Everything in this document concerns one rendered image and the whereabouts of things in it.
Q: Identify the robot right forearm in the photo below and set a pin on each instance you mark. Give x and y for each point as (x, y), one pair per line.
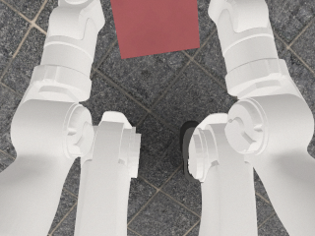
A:
(248, 47)

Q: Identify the robot left forearm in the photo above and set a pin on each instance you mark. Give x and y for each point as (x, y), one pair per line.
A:
(68, 53)

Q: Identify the robot left upper arm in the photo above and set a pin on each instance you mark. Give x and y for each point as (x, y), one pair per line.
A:
(48, 136)

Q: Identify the robot right foot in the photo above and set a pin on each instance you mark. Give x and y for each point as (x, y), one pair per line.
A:
(186, 132)

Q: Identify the robot right upper arm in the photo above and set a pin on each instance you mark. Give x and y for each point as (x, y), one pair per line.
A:
(274, 131)

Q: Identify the carton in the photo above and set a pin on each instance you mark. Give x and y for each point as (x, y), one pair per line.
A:
(149, 27)

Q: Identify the right robot thigh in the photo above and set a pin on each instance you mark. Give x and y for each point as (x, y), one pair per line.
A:
(228, 192)

